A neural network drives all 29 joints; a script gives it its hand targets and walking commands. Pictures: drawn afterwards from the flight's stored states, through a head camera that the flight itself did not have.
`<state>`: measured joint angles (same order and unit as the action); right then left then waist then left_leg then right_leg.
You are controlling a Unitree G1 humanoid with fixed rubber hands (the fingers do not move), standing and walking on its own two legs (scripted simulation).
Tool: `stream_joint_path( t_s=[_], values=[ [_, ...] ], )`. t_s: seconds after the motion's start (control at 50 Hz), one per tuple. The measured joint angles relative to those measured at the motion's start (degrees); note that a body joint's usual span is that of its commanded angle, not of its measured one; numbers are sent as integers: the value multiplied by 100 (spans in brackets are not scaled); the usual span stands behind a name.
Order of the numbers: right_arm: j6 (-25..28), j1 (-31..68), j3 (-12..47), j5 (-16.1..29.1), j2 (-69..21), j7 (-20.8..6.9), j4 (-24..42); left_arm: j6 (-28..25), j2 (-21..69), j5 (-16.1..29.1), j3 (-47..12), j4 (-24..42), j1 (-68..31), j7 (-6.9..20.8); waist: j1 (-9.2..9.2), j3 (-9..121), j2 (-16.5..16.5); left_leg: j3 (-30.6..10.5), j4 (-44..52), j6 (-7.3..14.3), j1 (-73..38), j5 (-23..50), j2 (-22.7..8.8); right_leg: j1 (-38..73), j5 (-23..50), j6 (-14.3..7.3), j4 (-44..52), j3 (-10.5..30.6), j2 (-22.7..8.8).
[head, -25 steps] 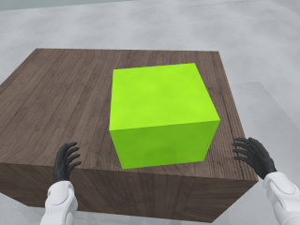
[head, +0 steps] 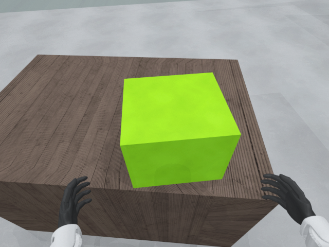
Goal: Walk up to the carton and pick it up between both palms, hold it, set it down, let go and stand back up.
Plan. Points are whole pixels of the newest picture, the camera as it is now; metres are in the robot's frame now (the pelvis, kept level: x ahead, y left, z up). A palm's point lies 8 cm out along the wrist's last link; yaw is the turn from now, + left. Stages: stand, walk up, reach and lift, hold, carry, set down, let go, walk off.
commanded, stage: set down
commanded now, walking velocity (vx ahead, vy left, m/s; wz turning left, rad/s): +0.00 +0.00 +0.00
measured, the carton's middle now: (173, 129) +0.46 +0.02 +0.00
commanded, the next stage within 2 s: let go in 1.66 s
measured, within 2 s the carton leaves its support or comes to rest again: neither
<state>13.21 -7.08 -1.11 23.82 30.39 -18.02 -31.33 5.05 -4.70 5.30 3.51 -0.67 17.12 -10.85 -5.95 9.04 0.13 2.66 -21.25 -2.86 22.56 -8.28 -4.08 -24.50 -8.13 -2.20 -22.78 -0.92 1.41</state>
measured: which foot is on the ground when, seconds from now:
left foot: down 0.00-1.00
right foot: down 0.00-1.00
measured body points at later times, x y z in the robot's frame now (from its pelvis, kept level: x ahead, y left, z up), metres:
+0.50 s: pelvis +0.01 +0.00 +0.00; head +0.04 +0.00 +0.45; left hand +0.20 +0.24 +0.00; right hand +0.25 -0.28 -0.02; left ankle +0.01 +0.15 -0.74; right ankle +0.03 -0.09 -0.74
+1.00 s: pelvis +0.02 +0.01 +0.00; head +0.05 +0.01 +0.45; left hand +0.18 +0.25 -0.03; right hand +0.24 -0.26 -0.04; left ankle +0.01 +0.15 -0.74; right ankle +0.03 -0.09 -0.74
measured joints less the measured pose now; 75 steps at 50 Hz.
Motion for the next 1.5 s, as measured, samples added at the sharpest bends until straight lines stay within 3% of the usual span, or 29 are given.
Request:
stream_joint_path(
  t_s=[0.32, 0.78, 1.5],
  values=[
    [-137, -150, -1, 0, 0, 9, 59, -9, 0, 0, -5, 0, 94, 30, 0, -112, -11, 0, -54, 5, -59, -79, 0, 84, -48, 0, 0, 5, 0],
    [-55, -546, 153, -25, -21, 362, 59, -67, -3, 0, -4, -119, 393, 382, 0, -319, -18, 0, -54, 27, -260, -205, 7, 318, -141, 3, 63, 9, -3],
    [-56, -639, 210, -1032, -1088, 1174, -141, -7, -344, 0, -4, -991, 382, 784, 0, -621, -21, -1, -47, 95, -514, -311, 56, 671, -141, 95, 267, 16, -49]
  ],
)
